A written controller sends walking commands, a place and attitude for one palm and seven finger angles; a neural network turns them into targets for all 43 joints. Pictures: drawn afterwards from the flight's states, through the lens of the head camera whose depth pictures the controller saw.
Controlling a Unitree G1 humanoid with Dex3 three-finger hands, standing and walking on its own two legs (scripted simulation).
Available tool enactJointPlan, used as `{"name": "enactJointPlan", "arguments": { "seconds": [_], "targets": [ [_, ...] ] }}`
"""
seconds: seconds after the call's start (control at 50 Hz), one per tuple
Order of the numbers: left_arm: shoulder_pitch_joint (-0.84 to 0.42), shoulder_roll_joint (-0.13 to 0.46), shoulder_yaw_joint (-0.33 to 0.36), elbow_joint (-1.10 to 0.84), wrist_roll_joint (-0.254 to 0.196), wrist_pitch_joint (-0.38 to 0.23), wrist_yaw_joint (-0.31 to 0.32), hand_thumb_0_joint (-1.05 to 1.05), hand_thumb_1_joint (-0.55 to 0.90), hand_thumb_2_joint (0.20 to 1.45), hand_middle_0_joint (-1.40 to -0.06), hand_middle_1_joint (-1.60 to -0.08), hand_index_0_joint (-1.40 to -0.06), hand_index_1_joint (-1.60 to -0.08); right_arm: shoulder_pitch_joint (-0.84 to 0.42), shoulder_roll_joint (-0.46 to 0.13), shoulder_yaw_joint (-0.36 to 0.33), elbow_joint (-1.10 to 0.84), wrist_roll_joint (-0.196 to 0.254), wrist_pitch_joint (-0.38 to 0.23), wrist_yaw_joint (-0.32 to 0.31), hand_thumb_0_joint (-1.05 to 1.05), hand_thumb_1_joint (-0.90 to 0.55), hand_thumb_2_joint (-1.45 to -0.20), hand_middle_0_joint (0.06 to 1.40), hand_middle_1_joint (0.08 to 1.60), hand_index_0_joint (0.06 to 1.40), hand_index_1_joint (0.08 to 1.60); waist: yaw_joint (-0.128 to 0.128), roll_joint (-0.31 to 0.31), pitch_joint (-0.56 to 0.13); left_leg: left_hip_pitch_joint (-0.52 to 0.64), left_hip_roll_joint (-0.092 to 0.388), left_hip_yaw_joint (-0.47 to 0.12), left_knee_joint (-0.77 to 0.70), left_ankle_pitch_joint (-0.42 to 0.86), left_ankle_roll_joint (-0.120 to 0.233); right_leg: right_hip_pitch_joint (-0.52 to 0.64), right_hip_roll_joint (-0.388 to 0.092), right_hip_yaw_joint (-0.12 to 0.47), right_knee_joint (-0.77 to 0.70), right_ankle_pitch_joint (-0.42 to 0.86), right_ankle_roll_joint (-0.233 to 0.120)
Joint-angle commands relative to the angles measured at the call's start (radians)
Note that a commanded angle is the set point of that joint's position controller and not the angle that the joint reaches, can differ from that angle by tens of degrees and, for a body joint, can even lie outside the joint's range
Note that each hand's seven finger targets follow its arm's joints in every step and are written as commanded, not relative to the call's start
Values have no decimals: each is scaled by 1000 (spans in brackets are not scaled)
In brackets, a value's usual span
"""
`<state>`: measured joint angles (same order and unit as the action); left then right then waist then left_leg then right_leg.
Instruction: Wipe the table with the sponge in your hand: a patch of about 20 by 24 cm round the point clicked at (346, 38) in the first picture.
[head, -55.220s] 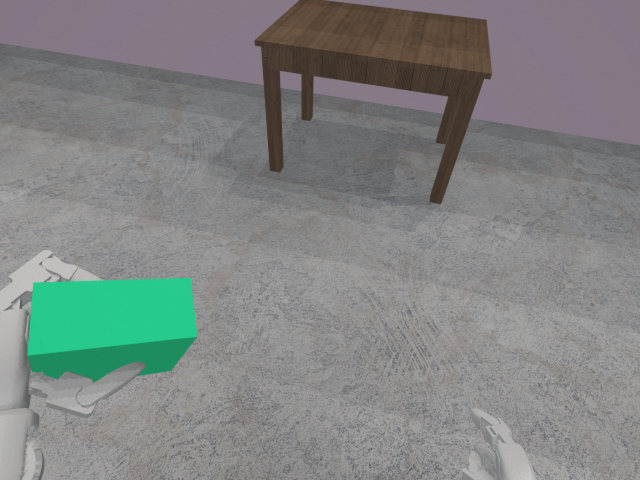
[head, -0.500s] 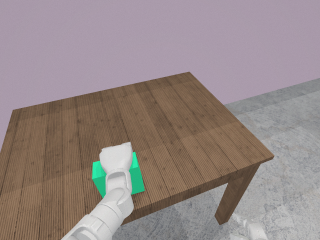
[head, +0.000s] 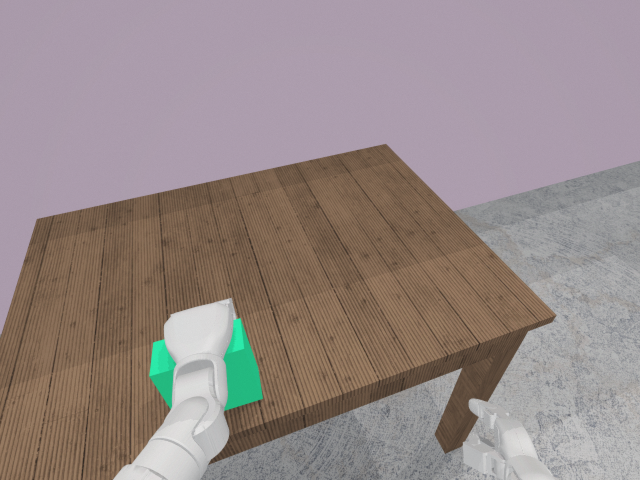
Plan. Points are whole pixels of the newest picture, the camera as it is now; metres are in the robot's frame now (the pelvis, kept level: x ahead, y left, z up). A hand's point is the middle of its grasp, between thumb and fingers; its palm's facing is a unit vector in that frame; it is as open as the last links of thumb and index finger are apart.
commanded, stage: wipe forward along the middle lane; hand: left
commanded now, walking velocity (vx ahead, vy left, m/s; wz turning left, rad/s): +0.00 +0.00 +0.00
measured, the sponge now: (214, 379) +0.28 +0.20 -0.06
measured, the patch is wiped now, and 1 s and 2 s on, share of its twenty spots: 1.00 1.00 1.00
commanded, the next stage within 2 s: slide back across to the first lane in 1.54 s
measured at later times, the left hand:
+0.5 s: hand (207, 330) +0.33 +0.22 -0.01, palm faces -0.11 -0.02 -0.99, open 10.1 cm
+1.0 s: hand (200, 302) +0.38 +0.24 -0.01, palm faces -0.11 +0.00 -0.99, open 10.1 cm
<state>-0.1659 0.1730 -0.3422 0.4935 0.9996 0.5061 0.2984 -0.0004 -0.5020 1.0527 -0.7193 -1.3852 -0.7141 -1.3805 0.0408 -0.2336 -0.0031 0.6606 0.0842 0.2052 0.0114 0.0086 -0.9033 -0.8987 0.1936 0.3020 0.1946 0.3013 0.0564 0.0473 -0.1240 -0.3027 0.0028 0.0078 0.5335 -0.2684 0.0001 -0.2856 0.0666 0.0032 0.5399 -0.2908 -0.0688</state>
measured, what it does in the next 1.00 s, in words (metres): stands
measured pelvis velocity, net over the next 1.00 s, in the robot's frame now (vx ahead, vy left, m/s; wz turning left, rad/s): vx -0.04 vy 0.00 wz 0.01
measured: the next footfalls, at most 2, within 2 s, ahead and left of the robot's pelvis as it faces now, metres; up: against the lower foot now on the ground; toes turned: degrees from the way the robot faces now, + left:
none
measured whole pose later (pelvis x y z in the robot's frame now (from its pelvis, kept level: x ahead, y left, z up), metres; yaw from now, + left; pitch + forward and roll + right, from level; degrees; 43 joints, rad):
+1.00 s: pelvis -0.04 +0.00 -0.02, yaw +0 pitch +13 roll -1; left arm -0.73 0.32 -0.12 1.14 1.00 0.33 0.37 0.01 -0.55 1.06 -0.78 -1.33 -0.78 -1.33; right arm 0.21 -0.24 -0.01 0.73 0.07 0.11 -0.03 0.01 -0.90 -0.90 0.20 0.30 0.20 0.30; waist -0.06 0.05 -0.16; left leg -0.68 0.02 -0.02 0.73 -0.28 0.01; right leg -0.64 0.08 -0.03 0.70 -0.29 -0.07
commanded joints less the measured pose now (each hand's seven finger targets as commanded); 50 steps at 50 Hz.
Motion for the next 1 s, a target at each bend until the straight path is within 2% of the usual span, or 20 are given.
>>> {"name": "enactJointPlan", "arguments": {
  "seconds": [0.0, 0.06, 0.08, 0.12, 0.16, 0.18, 0.22, 0.26, 0.32, 0.36, 0.42, 0.46, 0.48, 0.52, 0.56, 0.6, 0.8, 0.82, 0.84, 0.98],
  "targets": [
    [-250, 107, 77, -61, 8, -6, 8, 0, 100, 1300, -1200, -1600, -1200, -1600, -177, -109, -32, -143, -2, -54, -20, 0, -900, -900, 200, 300, 200, 300, -6, -120, -106, 27, -46, -9, -28, 140, 44, 23, -32, 76, -100, 274, -5],
    [-303, 158, 132, -19, 25, -26, 18, 0, 100, 1300, -1200, -1600, -1200, -1600, -164, -116, -34, -130, -6, -62, -30, 0, -900, -900, 200, 300, 200, 300, -4, -114, -112, 8, -47, -16, -24, 118, 41, -1, -28, 91, -102, 232, -9],
    [-340, 137, 108, -7, 32, -37, 24, 0, 100, 1300, -1200, -1600, -1200, -1600, -147, -112, -36, -125, -8, -64, -33, 0, -900, -900, 200, 300, 200, 300, -23, -119, -115, 3, -43, -9, -18, 107, 44, -14, -31, 77, -89, 219, -3],
    [-350, 146, 123, 35, 41, -53, 31, 0, 100, 1300, -1200, -1600, -1200, -1600, -126, -114, -37, -117, -11, -73, -38, 0, -900, -900, 200, 300, 200, 300, -25, -139, -125, -18, -43, -7, -6, 93, 44, -23, -32, 80, -85, 216, -1],
    [-355, 192, 178, 69, 43, -61, 38, 0, 100, 1300, -1200, -1600, -1200, -1600, -124, -119, -38, -112, -14, -76, -44, 0, -900, -900, 200, 300, 200, 300, -10, -145, -144, -51, -47, -13, -4, 83, 40, -17, -31, 93, -82, 209, -3],
    [-377, 159, 143, 97, 42, -64, 40, 0, 100, 1300, -1200, -1600, -1200, -1600, -112, -114, -37, -109, -12, -77, -48, 0, -900, -900, 200, 300, 200, 300, -30, -145, -131, -60, -45, -3, 5, 67, 43, -34, -37, 85, -79, 187, 5],
    [-405, 148, 134, 151, 42, -67, 46, 0, 100, 1300, -1200, -1600, -1200, -1600, -98, -115, -38, -103, -11, -81, -50, 0, -900, -900, 200, 300, 200, 300, -37, -151, -104, -85, -43, -4, 10, 32, 42, -74, -36, 79, -85, 120, 9],
    [-443, 213, 193, 188, 37, -69, 49, 0, 100, 1300, -1200, -1600, -1200, -1600, -87, -125, -39, -97, -13, -82, -53, 0, -900, -900, 200, 300, 200, 300, -29, -151, -128, -108, -43, -11, 14, 24, 39, -74, -34, 94, -83, 106, 6],
    [-478, 173, 156, 240, 31, -84, 55, 0, 100, 1300, -1200, -1600, -1200, -1600, -54, -119, -40, -93, -13, -89, -56, 0, -900, -900, 200, 300, 200, 300, -50, -159, -141, -129, -38, 1, 36, 11, 43, -93, -41, 78, -71, 95, 16],
    [-486, 222, 203, 280, 29, -87, 58, 0, 100, 1300, -1200, -1600, -1200, -1600, -44, -127, -40, -90, -13, -87, -55, 0, -900, -900, 200, 300, 200, 300, -36, -139, -148, -158, -39, -8, 37, 7, 39, -98, -36, 84, -63, 87, 10],
    [-527, 194, 173, 322, 25, -107, 63, 0, 100, 1300, -1200, -1600, -1200, -1600, -12, -123, -43, -87, -13, -92, -54, 0, -900, -900, 200, 300, 200, 300, -60, -146, -142, -180, -35, 1, 58, -14, 44, -126, -41, 76, -59, 65, 19],
    [-585, 265, 226, 344, 24, -120, 67, 0, 100, 1300, -1200, -1600, -1200, -1600, 1, -133, -43, -80, -15, -94, -59, 0, -900, -900, 200, 300, 200, 300, -62, -170, -151, -210, -34, -7, 60, -39, 44, -130, -40, 88, -63, 23, 21],
    [-598, 249, 207, 357, 26, -129, 72, 0, 100, 1300, -1200, -1600, -1200, -1600, 13, -129, -44, -79, -14, -97, -61, 0, -900, -900, 200, 300, 200, 300, -71, -152, -151, -214, -34, -1, 67, -44, 46, -143, -42, 80, -56, 5, 25],
    [-607, 222, 190, 386, 31, -145, 79, 0, 100, 1300, -1200, -1600, -1200, -1600, 33, -127, -49, -72, -16, -104, -57, 0, -900, -900, 200, 300, 200, 300, -76, -146, -159, -217, -30, 1, 78, -44, 47, -162, -41, 76, -50, 7, 24],
    [-609, 274, 240, 410, 29, -151, 86, 0, 100, 1300, -1200, -1600, -1200, -1600, 44, -132, -51, -70, -16, -105, -53, 0, -900, -900, 200, 300, 200, 300, -62, -150, -180, -238, -31, -6, 80, -40, 45, -149, -38, 81, -44, 19, 20],
    [-637, 237, 204, 422, 23, -159, 92, 0, 100, 1300, -1200, -1600, -1200, -1600, 58, -129, -52, -69, -15, -109, -52, 0, -900, -900, 200, 300, 200, 300, -81, -164, -173, -246, -29, 2, 89, -57, 48, -165, -42, 76, -48, -3, 28],
    [-796, 315, 227, 523, 33, -166, 107, 0, 100, 1300, -1200, -1600, -1200, -1600, 113, -140, -50, -37, -17, -123, -50, 0, -900, -900, 200, 300, 200, 300, -120, -126, -177, -290, -23, -3, 113, -91, 52, -228, -38, 72, -41, -67, 33],
    [-786, 343, 248, 547, 37, -163, 107, 0, 100, 1300, -1200, -1600, -1200, -1600, 122, -142, -49, -36, -17, -123, -50, 0, -900, -900, 200, 300, 200, 300, -112, -138, -181, -304, -24, -5, 115, -93, 51, -225, -37, 71, -39, -76, 33],
    [-814, 320, 224, 542, 33, -165, 106, 0, 100, 1300, -1200, -1600, -1200, -1600, 121, -142, -47, -37, -17, -126, -51, 0, -900, -900, 200, 300, 200, 300, -126, -130, -183, -301, -23, -4, 117, -93, 52, -234, -37, 71, -39, -69, 35],
    [-879, 376, 251, 601, 27, -168, 95, 0, 100, 1300, -1200, -1600, -1200, -1600, 167, -149, -46, -23, -18, -136, -48, 0, -900, -900, 200, 300, 200, 300, -142, -118, -238, -321, -17, -7, 139, -53, 54, -209, -34, 64, -9, 24, 40]
  ]
}}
